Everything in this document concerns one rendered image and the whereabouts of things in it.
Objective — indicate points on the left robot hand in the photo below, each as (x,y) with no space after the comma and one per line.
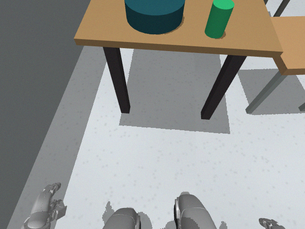
(44,202)

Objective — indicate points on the table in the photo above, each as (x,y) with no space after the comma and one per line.
(249,32)

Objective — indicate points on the left robot arm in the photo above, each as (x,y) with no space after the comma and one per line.
(37,220)

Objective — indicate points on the right robot hand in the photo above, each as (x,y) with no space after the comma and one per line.
(270,224)

